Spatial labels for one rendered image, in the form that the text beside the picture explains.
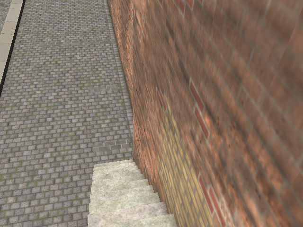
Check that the stairs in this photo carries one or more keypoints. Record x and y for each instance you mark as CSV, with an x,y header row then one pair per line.
x,y
122,197

